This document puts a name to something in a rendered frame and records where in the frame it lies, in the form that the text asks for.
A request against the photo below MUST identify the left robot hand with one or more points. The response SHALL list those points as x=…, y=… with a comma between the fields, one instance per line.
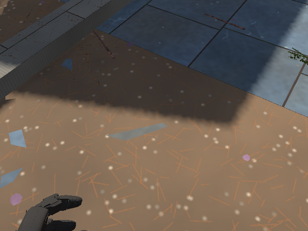
x=36, y=218

